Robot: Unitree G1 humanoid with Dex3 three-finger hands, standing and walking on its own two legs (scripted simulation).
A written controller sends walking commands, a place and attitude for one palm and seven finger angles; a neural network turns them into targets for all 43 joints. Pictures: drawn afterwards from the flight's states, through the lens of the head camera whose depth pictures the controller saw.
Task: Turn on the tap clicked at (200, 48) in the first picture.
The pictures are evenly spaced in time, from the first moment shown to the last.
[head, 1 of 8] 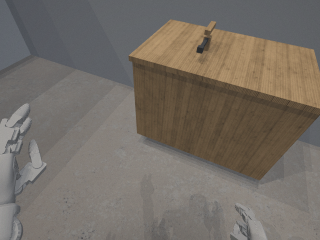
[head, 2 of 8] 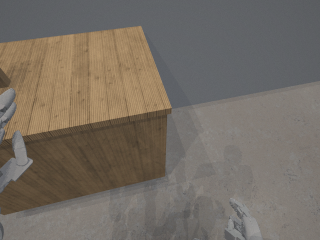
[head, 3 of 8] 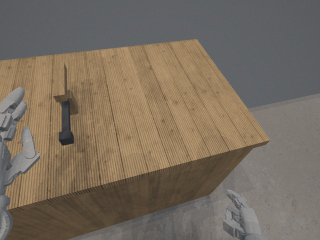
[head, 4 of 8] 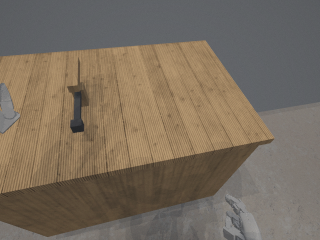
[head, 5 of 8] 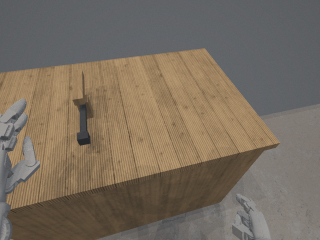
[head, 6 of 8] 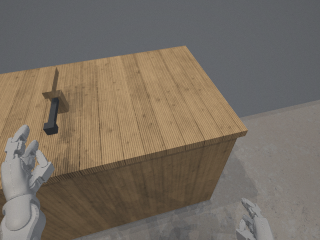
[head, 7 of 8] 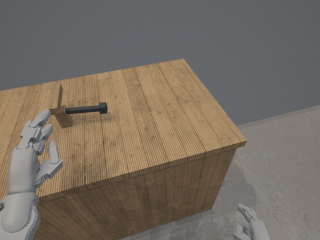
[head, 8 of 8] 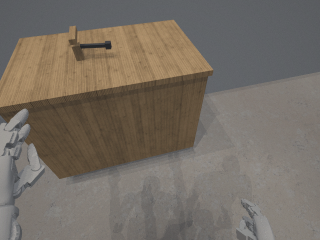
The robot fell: no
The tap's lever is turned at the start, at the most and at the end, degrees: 0 80 79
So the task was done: yes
